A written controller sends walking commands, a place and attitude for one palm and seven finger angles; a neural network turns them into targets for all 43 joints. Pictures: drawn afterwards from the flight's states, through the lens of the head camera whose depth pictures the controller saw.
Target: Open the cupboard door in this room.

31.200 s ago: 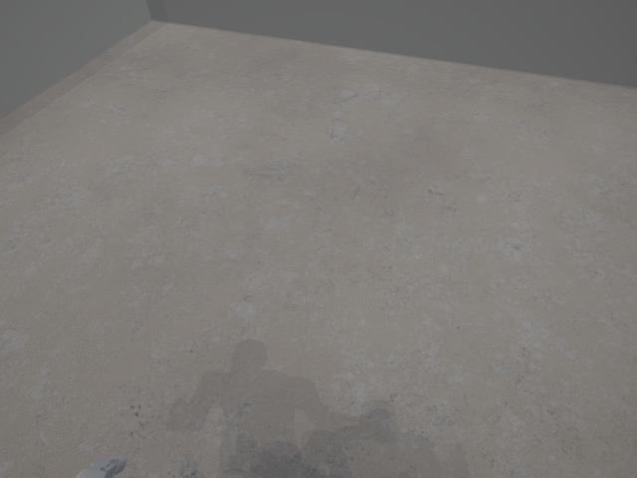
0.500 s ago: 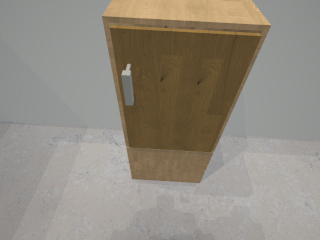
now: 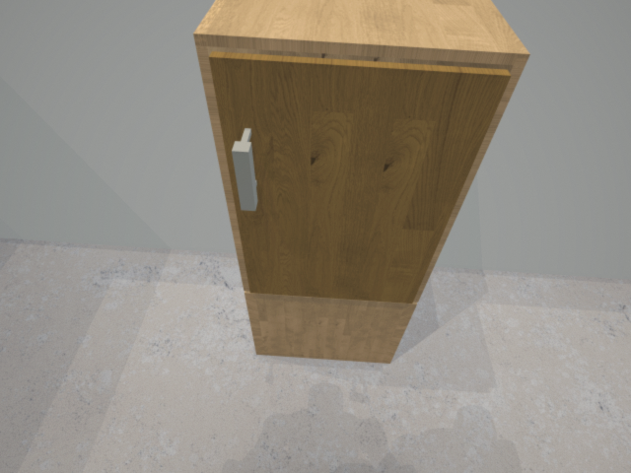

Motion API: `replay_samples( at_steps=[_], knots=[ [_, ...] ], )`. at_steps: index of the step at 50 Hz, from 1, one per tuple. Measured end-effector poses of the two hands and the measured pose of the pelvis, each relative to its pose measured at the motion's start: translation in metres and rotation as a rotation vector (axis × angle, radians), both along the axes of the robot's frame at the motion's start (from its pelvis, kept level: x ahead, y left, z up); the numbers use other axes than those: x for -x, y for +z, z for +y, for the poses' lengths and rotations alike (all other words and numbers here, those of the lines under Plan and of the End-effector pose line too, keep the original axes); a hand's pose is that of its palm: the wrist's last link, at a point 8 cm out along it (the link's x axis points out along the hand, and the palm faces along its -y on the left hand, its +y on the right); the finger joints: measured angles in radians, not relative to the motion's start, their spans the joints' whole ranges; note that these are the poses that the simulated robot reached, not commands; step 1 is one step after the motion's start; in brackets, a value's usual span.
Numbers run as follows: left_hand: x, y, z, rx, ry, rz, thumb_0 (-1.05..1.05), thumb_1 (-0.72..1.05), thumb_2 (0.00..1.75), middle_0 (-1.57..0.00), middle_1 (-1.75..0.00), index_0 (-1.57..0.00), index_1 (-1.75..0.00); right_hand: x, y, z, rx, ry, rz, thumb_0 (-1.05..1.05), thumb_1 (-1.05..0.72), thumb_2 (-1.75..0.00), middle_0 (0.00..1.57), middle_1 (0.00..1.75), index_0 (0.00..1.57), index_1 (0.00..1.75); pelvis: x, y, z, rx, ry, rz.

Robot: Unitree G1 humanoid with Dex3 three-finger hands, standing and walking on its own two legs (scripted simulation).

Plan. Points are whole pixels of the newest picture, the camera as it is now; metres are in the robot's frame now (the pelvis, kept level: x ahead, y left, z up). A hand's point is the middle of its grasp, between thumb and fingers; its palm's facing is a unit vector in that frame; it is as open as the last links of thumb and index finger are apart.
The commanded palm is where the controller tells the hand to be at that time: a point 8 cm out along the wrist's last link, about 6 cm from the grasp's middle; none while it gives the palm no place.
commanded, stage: raise the hand with hooked fingers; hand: left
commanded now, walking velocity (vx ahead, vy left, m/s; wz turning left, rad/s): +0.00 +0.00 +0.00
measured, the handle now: (248, 169) +0.55 +0.15 +0.07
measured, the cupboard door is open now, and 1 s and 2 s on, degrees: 0 0 0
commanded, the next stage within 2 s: none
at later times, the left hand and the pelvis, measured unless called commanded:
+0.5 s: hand (160, 463) +0.14 +0.20 -0.05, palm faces +0.10 -0.99 -0.01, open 8.8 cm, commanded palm +0.13 +0.25 -0.03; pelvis -0.04 -0.04 -0.08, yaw +1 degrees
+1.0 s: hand (129, 401) +0.19 +0.23 +0.01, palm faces +0.03 -1.00 -0.05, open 11.8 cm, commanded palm +0.17 +0.28 +0.03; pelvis -0.04 -0.02 -0.05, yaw +1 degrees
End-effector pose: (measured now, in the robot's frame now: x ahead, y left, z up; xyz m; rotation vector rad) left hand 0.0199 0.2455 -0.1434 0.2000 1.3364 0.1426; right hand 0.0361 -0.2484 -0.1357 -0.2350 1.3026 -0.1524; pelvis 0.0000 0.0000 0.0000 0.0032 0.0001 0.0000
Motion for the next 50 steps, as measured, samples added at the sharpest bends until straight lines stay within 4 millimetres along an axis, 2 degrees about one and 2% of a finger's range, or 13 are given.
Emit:
replay_samples(
  at_steps=[3, 4, 10, 13, 15, 18, 21, 23, 26, 28, 36, 42, 50],
  knots=[
    [0.002, -0.001, -0.002, -0.006, 0.003, 0.002, 0.01, 0.91, 0.90, -0.20, -0.30, -0.20, -0.30, -0.002, 0.000, -0.001, 0.000, 0.002, -0.003, 0.00, -0.91, -0.90, 0.20, 0.29, 0.20, 0.30, 0.000, -0.001, -0.001, 0.004, 0.004, 0.004],
    [-0.006, 0.005, -0.001, 0.000, 0.072, -0.057, 0.01, 0.91, 0.90, -0.20, -0.30, -0.20, -0.30, -0.005, 0.001, -0.001, -0.001, -0.006, -0.036, 0.00, -0.91, -0.90, 0.20, 0.29, 0.20, 0.30, 0.001, -0.001, -0.001, 0.005, 0.010, 0.005],
    [-0.109, 0.109, 0.005, -0.037, 0.122, -0.864, 0.02, 0.87, 0.88, -0.21, -0.33, -0.21, -0.32, -0.050, 0.015, -0.003, -0.007, 0.048, -0.411, 0.01, -0.91, -0.90, 0.20, 0.29, 0.20, 0.30, 0.011, -0.013, -0.008, -0.016, 0.041, 0.043],
    [-0.137, 0.136, 0.004, 0.002, 0.035, -1.154, 0.01, 0.82, 0.86, -0.21, -0.35, -0.21, -0.35, -0.076, 0.016, -0.009, -0.015, 0.075, -0.536, 0.01, -0.91, -0.90, 0.20, 0.29, 0.20, 0.30, 0.022, -0.029, -0.015, -0.003, 0.030, 0.112],
    [-0.142, 0.138, -0.001, 0.049, -0.063, -1.286, 0.01, 0.79, 0.84, -0.21, -0.38, -0.21, -0.38, -0.094, 0.015, -0.015, -0.014, 0.098, -0.617, 0.01, -0.91, -0.90, 0.20, 0.30, 0.20, 0.30, 0.030, -0.044, -0.021, -0.002, 0.018, 0.161],
    [-0.133, 0.121, -0.007, 0.124, -0.182, -1.338, 0.01, 0.73, 0.82, -0.21, -0.42, -0.21, -0.41, -0.116, 0.013, -0.025, -0.001, 0.130, -0.722, 0.01, -0.91, -0.90, 0.20, 0.30, 0.20, 0.30, 0.039, -0.066, -0.029, 0.001, 0.010, 0.204],
    [-0.115, 0.099, -0.004, 0.173, -0.145, -1.278, 0.01, 0.66, 0.79, -0.22, -0.46, -0.22, -0.46, -0.131, 0.013, -0.033, 0.022, 0.145, -0.783, 0.01, -0.91, -0.90, 0.20, 0.30, 0.20, 0.30, 0.042, -0.081, -0.035, 0.008, 0.011, 0.218],
    [-0.104, 0.092, 0.001, 0.163, -0.086, -1.247, 0.01, 0.61, 0.77, -0.23, -0.49, -0.23, -0.49, -0.136, 0.013, -0.035, 0.036, 0.155, -0.793, 0.01, -0.91, -0.90, 0.20, 0.29, 0.20, 0.30, 0.043, -0.084, -0.039, 0.015, 0.017, 0.216],
    [-0.095, 0.099, 0.005, 0.111, -0.045, -1.255, 0.01, 0.54, 0.74, -0.23, -0.53, -0.23, -0.53, -0.134, 0.011, -0.034, 0.047, 0.168, -0.770, 0.01, -0.91, -0.90, 0.20, 0.29, 0.20, 0.30, 0.041, -0.084, -0.042, 0.030, 0.029, 0.208],
    [-0.098, 0.110, 0.005, 0.089, -0.063, -1.287, 0.01, 0.50, 0.72, -0.23, -0.56, -0.23, -0.56, -0.129, 0.008, -0.031, 0.047, 0.175, -0.738, 0.01, -0.91, -0.90, 0.20, 0.29, 0.20, 0.30, 0.041, -0.081, -0.044, 0.038, 0.037, 0.204],
    [-0.134, 0.136, 0.013, 0.147, -0.164, -1.277, 0.01, 0.31, 0.64, -0.25, -0.68, -0.25, -0.68, -0.090, -0.002, -0.023, 0.011, 0.109, -0.622, 0.01, -0.91, -0.90, 0.20, 0.30, 0.20, 0.30, 0.041, -0.066, -0.042, 0.042, 0.031, 0.190],
    [-0.143, 0.152, 0.027, 0.134, -0.139, -1.278, 0.01, 0.17, 0.58, -0.26, -0.77, -0.26, -0.77, -0.066, 0.004, -0.023, 0.020, 0.068, -0.590, 0.01, -0.91, -0.90, 0.21, 0.30, 0.20, 0.30, 0.038, -0.055, -0.031, 0.035, 0.014, 0.179],
    [-0.148, 0.159, 0.039, 0.140, -0.141, -1.302, 0.00, -0.02, 0.50, -0.27, -0.89, -0.27, -0.89, -0.064, 0.017, -0.019, 0.061, 0.087, -0.600, 0.01, -0.91, -0.90, 0.20, 0.30, 0.20, 0.30, 0.039, -0.049, -0.015, 0.042, 0.017, 0.155]
  ],
)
